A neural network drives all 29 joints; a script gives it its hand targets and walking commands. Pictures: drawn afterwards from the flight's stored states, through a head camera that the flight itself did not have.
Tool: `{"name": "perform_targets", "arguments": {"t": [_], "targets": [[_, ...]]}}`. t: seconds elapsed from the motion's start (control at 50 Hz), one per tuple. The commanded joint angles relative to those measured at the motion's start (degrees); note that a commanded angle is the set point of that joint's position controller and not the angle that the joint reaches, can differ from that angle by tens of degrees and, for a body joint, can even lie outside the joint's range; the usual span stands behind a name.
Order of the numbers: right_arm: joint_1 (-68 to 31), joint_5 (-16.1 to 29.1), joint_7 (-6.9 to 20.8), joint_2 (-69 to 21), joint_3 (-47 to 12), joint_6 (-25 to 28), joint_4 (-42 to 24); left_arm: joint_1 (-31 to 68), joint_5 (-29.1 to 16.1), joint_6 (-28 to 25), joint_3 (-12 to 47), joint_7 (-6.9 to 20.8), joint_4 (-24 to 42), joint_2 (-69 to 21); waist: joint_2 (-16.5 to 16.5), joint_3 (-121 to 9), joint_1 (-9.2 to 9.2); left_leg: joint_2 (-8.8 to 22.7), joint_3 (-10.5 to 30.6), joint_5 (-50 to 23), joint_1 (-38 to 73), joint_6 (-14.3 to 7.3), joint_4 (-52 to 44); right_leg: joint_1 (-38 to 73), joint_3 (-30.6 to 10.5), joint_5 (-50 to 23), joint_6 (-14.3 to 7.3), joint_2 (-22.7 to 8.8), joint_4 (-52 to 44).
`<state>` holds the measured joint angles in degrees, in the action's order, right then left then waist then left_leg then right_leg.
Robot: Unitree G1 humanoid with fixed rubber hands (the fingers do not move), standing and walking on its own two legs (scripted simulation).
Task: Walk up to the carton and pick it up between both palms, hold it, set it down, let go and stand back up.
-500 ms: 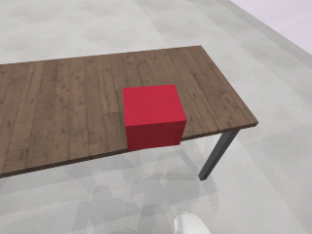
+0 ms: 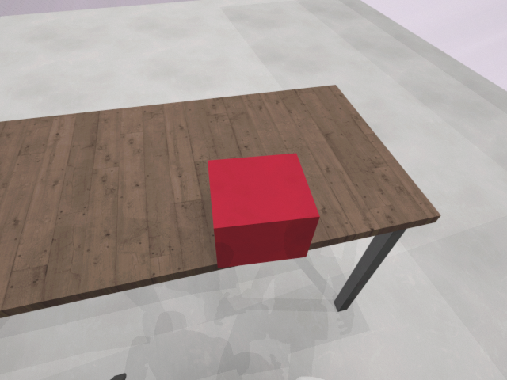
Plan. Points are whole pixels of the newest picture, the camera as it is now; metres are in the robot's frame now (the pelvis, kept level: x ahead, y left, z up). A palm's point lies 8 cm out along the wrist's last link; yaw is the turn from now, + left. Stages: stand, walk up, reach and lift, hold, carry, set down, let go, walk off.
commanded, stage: walk up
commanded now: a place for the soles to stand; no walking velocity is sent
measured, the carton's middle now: (257, 209) +0.42 +0.00 -0.02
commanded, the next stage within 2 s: none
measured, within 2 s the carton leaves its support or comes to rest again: neither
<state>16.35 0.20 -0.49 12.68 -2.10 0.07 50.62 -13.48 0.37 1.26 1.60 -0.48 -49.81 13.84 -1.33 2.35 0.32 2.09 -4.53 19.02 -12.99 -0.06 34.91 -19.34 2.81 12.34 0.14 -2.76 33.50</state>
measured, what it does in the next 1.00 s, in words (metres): stands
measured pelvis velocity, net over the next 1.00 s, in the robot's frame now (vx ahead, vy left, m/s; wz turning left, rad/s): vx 0.01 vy -0.02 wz -0.04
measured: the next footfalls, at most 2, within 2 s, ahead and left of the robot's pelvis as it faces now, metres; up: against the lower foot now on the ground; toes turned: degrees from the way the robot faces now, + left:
right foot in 1.26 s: +0.08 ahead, -0.24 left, +0.00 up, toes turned +7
left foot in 1.56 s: +0.08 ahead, -0.02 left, +0.00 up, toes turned +12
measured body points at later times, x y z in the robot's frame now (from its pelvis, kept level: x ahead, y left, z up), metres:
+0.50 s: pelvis +0.02 -0.01 +0.01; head +0.03 -0.02 +0.46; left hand +0.07 +0.25 -0.13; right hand +0.08 -0.26 -0.14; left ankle +0.00 +0.12 -0.73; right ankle +0.08 -0.13 -0.73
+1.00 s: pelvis +0.01 -0.02 +0.01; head +0.03 -0.02 +0.46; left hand +0.09 +0.25 -0.13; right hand +0.04 -0.28 -0.14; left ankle +0.00 +0.12 -0.73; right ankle +0.07 -0.13 -0.72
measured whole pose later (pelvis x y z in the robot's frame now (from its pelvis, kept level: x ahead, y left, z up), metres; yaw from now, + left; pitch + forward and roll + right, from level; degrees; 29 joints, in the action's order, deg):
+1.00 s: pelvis +0.01 -0.02 +0.01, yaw -2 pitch -2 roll +1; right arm 17.3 -1.3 -1.3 15.0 -2.2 0.4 54.4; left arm -13.2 1.5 1.7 1.8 0.8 -54.7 16.6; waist -0.9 3.0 -0.3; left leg 2.8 -6.3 17.1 -9.5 1.4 28.7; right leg -19.4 0.1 15.0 0.0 -1.0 33.5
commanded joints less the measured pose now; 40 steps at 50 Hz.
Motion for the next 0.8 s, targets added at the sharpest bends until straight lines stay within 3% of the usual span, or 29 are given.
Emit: {"name": "perform_targets", "arguments": {"t": [0.0, 0.08, 0.26, 0.38, 0.78], "targets": [[-0.93, 0.29, -0.12, 9.11, 1.43, 0.74, -2.37, -2.86, 0.17, -1.01, -1.03, 0.70, -0.24, 5.94, 6.54, 6.17, 1.16, 8.37, 10.88, 8.83, -12.58, -3.35, -18.51, 5.04, -3.99, 1.74, -1.83, -1.56, -3.88], [-1.23, 0.14, 0.34, 8.67, 1.40, 1.00, -1.80, -3.09, 0.15, -1.92, -0.72, 0.51, -1.67, 6.66, 7.73, 4.29, 0.68, 7.53, 8.89, 6.35, -8.31, -3.45, -17.66, 4.71, -4.86, 0.29, -1.51, -2.07, -5.66], [-0.67, -0.19, 0.25, 8.76, 0.87, 0.74, -0.63, -3.59, -0.25, -2.42, -0.65, 0.32, -3.51, 8.71, 0.50, -1.01, -0.51, 5.04, 4.82, -4.17, 0.91, -2.73, -11.85, 3.74, -7.34, -7.39, -2.19, -4.08, -8.08], [-0.39, -0.47, -0.13, 8.79, 0.49, 0.43, 0.39, -3.38, -0.45, -1.94, -0.93, 0.19, -3.63, 9.56, -2.05, -1.90, -0.50, 4.45, 3.53, -4.88, 2.63, -2.17, -10.11, 2.85, -8.69, -7.79, -2.96, -4.85, -8.96], [0.77, -0.34, 0.01, 9.97, 0.22, 0.53, 2.52, -0.52, -0.55, -1.28, -1.01, 0.21, -3.22, 9.96, 0.51, 0.41, 0.15, 4.86, 3.07, -0.03, -0.44, -2.16, -12.62, 2.50, -10.08, 0.40, -2.98, -3.30, -10.03]]}}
